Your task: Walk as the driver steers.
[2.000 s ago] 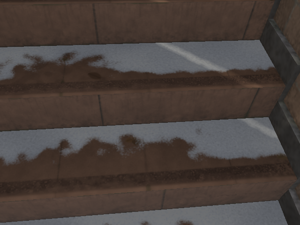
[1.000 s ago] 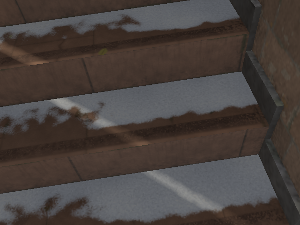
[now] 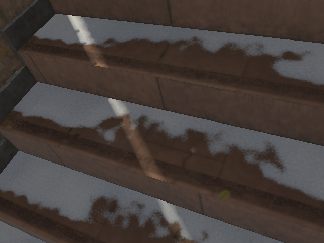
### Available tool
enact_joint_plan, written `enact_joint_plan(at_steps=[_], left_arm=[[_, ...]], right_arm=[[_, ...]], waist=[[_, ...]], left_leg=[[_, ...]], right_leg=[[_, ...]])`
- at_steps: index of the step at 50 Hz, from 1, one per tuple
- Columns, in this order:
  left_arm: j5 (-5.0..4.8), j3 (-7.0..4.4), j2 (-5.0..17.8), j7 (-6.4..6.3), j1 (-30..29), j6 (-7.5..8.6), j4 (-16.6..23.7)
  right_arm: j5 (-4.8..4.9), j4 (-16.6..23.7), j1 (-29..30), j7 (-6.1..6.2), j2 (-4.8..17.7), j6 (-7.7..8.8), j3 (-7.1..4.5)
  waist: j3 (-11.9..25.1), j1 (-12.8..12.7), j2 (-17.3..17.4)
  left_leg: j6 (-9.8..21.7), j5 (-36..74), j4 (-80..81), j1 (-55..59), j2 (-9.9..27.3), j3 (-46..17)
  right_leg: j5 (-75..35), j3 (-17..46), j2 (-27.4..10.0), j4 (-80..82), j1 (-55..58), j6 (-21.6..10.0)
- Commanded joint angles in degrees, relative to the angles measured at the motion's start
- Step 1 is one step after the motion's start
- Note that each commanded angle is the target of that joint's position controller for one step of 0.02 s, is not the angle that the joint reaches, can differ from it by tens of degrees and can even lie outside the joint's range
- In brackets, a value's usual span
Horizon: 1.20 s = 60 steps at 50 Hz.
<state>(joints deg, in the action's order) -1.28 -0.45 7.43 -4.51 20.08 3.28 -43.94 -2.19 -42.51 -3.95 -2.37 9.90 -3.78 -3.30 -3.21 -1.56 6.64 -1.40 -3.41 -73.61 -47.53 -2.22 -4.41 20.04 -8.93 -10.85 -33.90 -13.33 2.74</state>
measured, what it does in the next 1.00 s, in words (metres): climbs: left foot, then right foot 0.18 m higher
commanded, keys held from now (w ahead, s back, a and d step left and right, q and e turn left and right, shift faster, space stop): w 0.54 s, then w+e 0.46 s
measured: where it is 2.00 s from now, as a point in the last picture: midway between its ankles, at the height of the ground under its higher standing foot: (234, 98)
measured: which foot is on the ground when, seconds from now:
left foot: up 0.00-0.10, down 0.12-0.58, up 0.60-1.00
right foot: down 0.00-0.14, up 0.16-0.54, down 0.56-1.00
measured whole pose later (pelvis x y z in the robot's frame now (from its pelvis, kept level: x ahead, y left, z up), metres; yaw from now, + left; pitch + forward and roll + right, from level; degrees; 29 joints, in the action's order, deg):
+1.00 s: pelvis +0.40 +0.04 +0.18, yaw -11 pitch +4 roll +1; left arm 1.0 -2.4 6.9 -3.5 31.5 6.7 -57.1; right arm -3.2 -30.2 1.3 -0.9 2.7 0.8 3.0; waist 0.2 -6.8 0.8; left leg 3.8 -23.4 -112.1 -78.2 6.0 1.4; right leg 20.4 6.9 3.2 -21.0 -4.5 -4.4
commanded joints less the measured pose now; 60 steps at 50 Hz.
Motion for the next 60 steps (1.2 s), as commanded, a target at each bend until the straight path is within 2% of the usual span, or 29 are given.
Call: enact_joint_plan(at_steps=[1, 4, 6, 7, 8, 9, 11, 14, 18, 21, 24, 27, 28, 29, 30, 31, 33, 36, 40, 44, 48, 51, 52, 54, 55, 56, 57, 58, 60], left_arm=[[-0.25, -2.95, 11.5, -0.98, -7.7, 1.2, 6.5], [0.21, -4.19, 13.0, 1.24, -1.5, 1.08, 4.6], [-0.04, -4.35, 10.1, 2.53, 0.2, 0.26, 4.3], [0.89, -3.29, 5.5, 3.58, 4.0, -0.05, 4.6], [-0.19, -2.6, 3.3, 4.51, 7.9, -0.5, 4.8], [0.24, -3.66, 4.5, 5.04, 4.7, -0.05, 3.9], [0.12, -2.89, 0.4, 4.53, -14.1, 1.73, 7.6], [2.04, -0.73, -1.7, 4.56, -19.2, 1.48, 11.5], [1.07, 0.74, -1.9, 4.42, -20.9, 0.2, 14.6], [1.31, 1.87, -0.3, 3.55, -29.9, -2.24, 19.4], [0.25, 3.92, -3.0, 2.67, -23.8, -2.97, 17.0], [-0.28, 2.21, -0.9, 1.71, -7.3, -2.39, 8.8], [0.63, 1.4, 1.9, 1.65, -3.6, -1.72, 8.0], [2.39, -0.53, 7.8, 1.11, 2.7, -1.43, 5.9], [2.75, -3.0, 15.1, 0.08, 7.0, -2.66, 2.9], [1.81, -4.65, 16.5, -0.35, -0.8, -2.94, 2.1], [2.72, -3.76, 10.4, 1.79, -8.3, -0.33, -1.0], [3.07, -1.53, 0.9, 2.67, -2.9, 1.64, -8.6], [1.12, -2.01, 3.9, 2.88, 0.7, 2.0, -9.5], [1.43, -3.27, 8.1, 2.38, 8.6, 5.54, -10.0], [2.48, -3.49, 6.0, 0.38, 19.2, 3.68, -13.7], [-0.12, -3.71, 6.7, 0.4, 14.1, 2.79, -10.1], [0.07, -3.18, 6.7, 1.21, 6.4, 2.89, -7.4], [-0.72, -6.64, 18.4, 3.56, 4.1, 4.76, -4.1], [-2.37, -7.8, 19.6, 5.14, 0.0, 6.17, -3.0], [-2.94, -7.55, 15.0, 6.69, -2.3, 6.91, 0.7], [0.33, -6.61, 9.1, 7.04, 1.6, 6.85, 3.5], [2.42, -6.53, 6.4, 6.39, 2.6, 5.61, 3.8], [5.62, -5.17, 1.2, 5.27, -2.9, 2.35, 6.8]], right_arm=[[0.36, 4.0, 2.0, -0.18, -1.1, 2.03, 0.69], [0.46, 2.3, -4.0, -0.15, 0.1, 3.96, -0.13], [-0.92, -0.3, -12.1, -0.53, 0.9, 5.9, -0.68], [-1.39, -0.7, -15.2, -0.91, 2.6, 5.69, -0.81], [-0.42, -1.5, -21.5, 0.22, 9.9, 4.85, -2.38], [0.71, -1.1, -24.0, 1.26, 13.3, 3.85, -4.02], [0.16, -2.7, -18.2, 2.37, 8.9, 3.41, -2.75], [-0.21, -8.1, -23.5, 2.69, 0.7, 5.96, 0.53], [-0.93, -11.7, -22.0, 2.49, 3.7, 9.28, 0.59], [0.74, -13.5, -19.3, 2.52, 5.3, 10.03, 1.3], [2.53, -12.4, -18.1, 4.87, 8.0, 8.56, 0.82], [2.31, -12.1, -22.0, 4.87, 12.8, 8.57, -0.99], [2.65, -11.2, -21.1, 3.96, 13.7, 8.9, -1.71], [2.21, -7.7, -17.8, 2.88, 11.8, 9.12, -2.05], [0.31, -3.9, -14.7, 0.19, 7.1, 8.78, -1.83], [-4.16, -1.8, -10.0, -0.69, 4.9, 8.45, -2.26], [-4.21, 3.9, -7.0, -0.19, -1.4, 9.15, 0.46], [-2.01, 4.0, -11.4, 0.67, -6.0, 7.42, 3.27], [-2.25, 7.7, -4.1, 1.69, -4.0, 5.7, 4.17], [-1.81, 12.3, 6.4, 3.15, -4.3, 5.96, 4.12], [-0.95, 23.7, 25.5, 1.17, -7.6, 6.63, 6.6], [-0.1, 26.2, 22.9, 0.58, -6.7, 5.46, 7.04], [1.64, 22.5, 14.1, 0.85, -7.0, 5.41, 6.25], [3.53, 14.9, -10.0, 2.77, 0.9, 5.05, 1.6], [2.96, 13.7, -15.1, 3.66, 5.3, 5.54, 0.08], [0.27, 10.9, -18.8, 4.33, 10.7, 6.64, -1.54], [0.54, 11.4, -14.8, 4.51, 14.8, 5.69, -2.62], [0.79, 11.9, -8.2, 4.62, 11.4, 4.79, -2.37], [2.0, 7.6, 1.2, 4.9, 1.0, 5.08, 0.29]], waist=[[9.7, 3.4, -23.3], [11.0, 2.7, -21.9], [9.6, 5.1, -17.2], [9.7, 3.5, -6.9], [18.1, 5.6, 10.4], [17.7, 9.3, 12.1], [3.6, 9.0, 6.4], [1.6, 6.2, 0.2], [0.6, 2.5, 0.6], [-5.3, 0.8, -3.5], [1.2, -0.5, -3.7], [16.6, -4.7, 2.1], [20.1, -6.8, 3.1], [20.5, -8.6, -5.3], [21.6, -8.8, -25.2], [16.8, -5.5, -23.7], [3.5, 2.8, -9.1], [0.6, 6.7, -6.1], [-0.5, 5.2, -5.3], [-1.3, -0.6, -10.9], [-5.5, -7.7, -10.8], [-0.1, -4.7, -10.7], [4.6, 0.6, -11.4], [25.8, 10.5, -17.3], [30.1, 15.0, -14.8], [33.2, 13.5, -1.3], [36.3, 9.6, 14.3], [35.4, 6.3, 6.7], [14.3, -0.8, -1.2]], left_leg=[[2.7, -0.5, 24.6, 19.3, 1.9, 10.2], [5.7, -2.8, 38.4, 27.8, 0.0, 11.7], [4.9, -1.9, 54.6, 35.1, 1.5, 7.7], [4.5, 11.7, 44.4, 46.8, 7.3, -2.1], [12.7, 10.9, 51.0, 57.5, 19.3, -18.1], [19.1, -11.1, 61.1, 50.1, 22.3, -29.4], [18.6, -24.3, 61.6, 39.7, 18.9, -21.6], [13.6, -21.1, 57.8, 41.3, 16.1, -14.1], [13.6, -23.9, 62.3, 37.6, 19.4, -12.6], [13.1, -26.7, 73.7, 22.4, 14.2, -4.1], [15.8, 6.6, 81.9, 21.0, 12.9, 5.2], [16.3, 75.5, 56.6, 42.9, 15.7, 8.3], [15.2, 84.6, 45.1, 46.3, 15.7, 10.3], [12.1, 72.2, 27.4, 35.0, 12.4, 8.9], [9.9, 20.6, 8.9, 15.8, 1.6, 5.9], [8.3, 1.1, -18.1, 2.4, -1.3, -1.1], [7.9, 1.4, -40.4, -8.8, 1.0, -0.9], [6.9, -1.0, -44.9, -13.8, 1.2, 0.2], [5.1, -4.4, -33.2, -17.9, 5.0, 3.2], [5.7, -9.2, -45.0, -31.5, 7.4, 5.3], [5.9, -26.6, -40.4, -49.0, 9.8, 2.5], [6.7, -20.1, -12.0, -14.1, 10.2, 8.4], [8.4, -21.5, -1.2, 7.5, 5.6, 13.5], [9.7, -15.7, 3.1, 33.4, 0.2, 12.7], [10.3, -8.7, 16.1, 40.2, 1.9, 8.4], [15.6, -3.7, 28.2, 52.1, 15.8, -15.6], [21.1, 21.5, 43.8, 50.7, 27.9, -40.0], [20.5, 1.2, 47.7, 43.9, 29.1, -44.5], [15.5, -36.9, 45.1, 25.6, 23.7, -28.9]], right_leg=[[-39.3, 1.8, -5.0, 13.2, 5.5, -10.0], [-48.4, 1.2, -5.7, 6.4, 12.5, -10.6], [-27.2, -0.8, -1.4, -8.5, 7.5, -9.0], [-8.0, 0.6, 2.3, -19.9, -9.3, -8.3], [6.1, 0.0, 8.2, -34.6, -21.1, -6.4], [7.6, 3.6, 10.3, -56.3, -25.4, -5.5], [-0.3, 7.4, 9.8, -92.5, -44.7, -6.1], [0.0, 8.9, 9.9, -102.5, -58.6, -8.5], [5.1, 11.5, 10.9, -108.9, -68.4, -11.0], [4.1, 3.3, 8.6, -83.7, -57.6, -9.7], [9.9, -2.5, 7.5, -52.9, -27.4, -11.3], [16.6, -4.3, 16.2, -40.7, -16.3, -10.9], [17.8, -0.9, 18.5, -32.0, -12.5, -11.5], [26.8, 23.8, 9.7, -16.7, -6.8, -16.2], [47.3, 60.0, 1.0, 12.7, 2.6, -23.0], [55.3, 76.2, -1.2, 23.8, 0.0, -23.7], [40.1, 58.2, -1.0, 14.0, -14.5, -20.0], [12.9, 34.7, 5.5, 8.4, -15.1, -15.4], [2.6, 26.8, 6.7, 10.8, -11.7, -16.9], [4.1, 34.3, 1.1, 18.6, -0.4, -21.2], [-1.7, 35.9, 0.2, 23.7, 13.3, -19.2], [-22.6, 27.8, -0.3, 38.5, 1.3, -18.1], [-47.9, 19.0, 3.8, 33.7, -5.2, -16.2], [-97.8, 18.4, 1.3, 10.7, 3.9, -12.8], [-93.6, 19.1, 3.0, -3.2, 5.9, -9.7], [-60.4, 18.0, 11.3, -24.7, -10.4, -5.4], [-5.3, 18.7, 20.6, -52.9, -18.0, -3.2], [-6.5, 22.7, 17.4, -70.8, -22.6, -3.1], [-16.0, 15.5, 11.5, -79.2, -33.6, -5.5]])
Keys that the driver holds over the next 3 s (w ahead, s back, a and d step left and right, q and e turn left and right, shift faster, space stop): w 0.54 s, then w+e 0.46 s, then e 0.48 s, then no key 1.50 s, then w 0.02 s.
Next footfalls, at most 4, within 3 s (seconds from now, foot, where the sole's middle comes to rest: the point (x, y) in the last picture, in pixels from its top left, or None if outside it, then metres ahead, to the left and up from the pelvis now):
0.12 left None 0.15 0.14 -0.77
0.56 right None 0.32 -0.05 -0.59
1.10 left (156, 141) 0.71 0.15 -0.42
1.74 right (284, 90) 0.74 -0.27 -0.24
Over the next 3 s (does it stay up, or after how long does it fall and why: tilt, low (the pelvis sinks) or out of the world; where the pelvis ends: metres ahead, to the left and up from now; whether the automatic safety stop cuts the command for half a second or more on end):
stays up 0.81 -0.19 0.54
